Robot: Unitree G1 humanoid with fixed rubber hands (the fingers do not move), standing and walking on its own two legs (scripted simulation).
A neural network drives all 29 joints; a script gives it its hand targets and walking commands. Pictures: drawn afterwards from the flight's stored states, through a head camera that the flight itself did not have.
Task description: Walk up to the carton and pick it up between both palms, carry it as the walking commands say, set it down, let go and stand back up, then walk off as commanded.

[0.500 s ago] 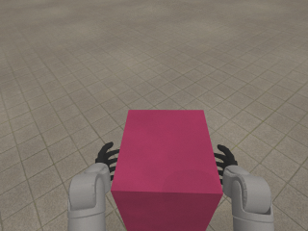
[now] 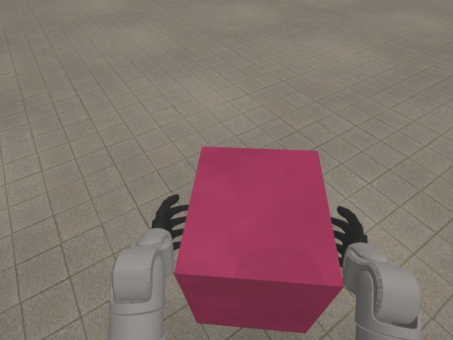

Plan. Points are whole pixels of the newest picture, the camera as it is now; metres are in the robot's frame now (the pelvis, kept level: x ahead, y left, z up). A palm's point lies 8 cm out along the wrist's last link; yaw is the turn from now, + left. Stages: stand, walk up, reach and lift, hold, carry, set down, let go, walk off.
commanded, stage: carry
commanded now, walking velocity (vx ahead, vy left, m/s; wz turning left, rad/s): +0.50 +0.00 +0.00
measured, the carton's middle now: (254, 241) +0.31 -0.02 +0.01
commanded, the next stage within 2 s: none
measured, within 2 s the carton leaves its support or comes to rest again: neither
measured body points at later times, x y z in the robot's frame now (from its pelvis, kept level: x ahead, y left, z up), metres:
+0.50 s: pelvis +0.32 +0.07 +0.04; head +0.34 +0.08 +0.49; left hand +0.61 +0.20 +0.10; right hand +0.58 -0.10 +0.11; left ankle +0.27 +0.15 -0.71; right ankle +0.39 -0.06 -0.67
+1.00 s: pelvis +0.52 +0.03 +0.02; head +0.56 +0.04 +0.47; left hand +0.80 +0.17 +0.08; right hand +0.78 -0.13 +0.08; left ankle +0.42 +0.12 -0.71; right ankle +0.49 -0.07 -0.68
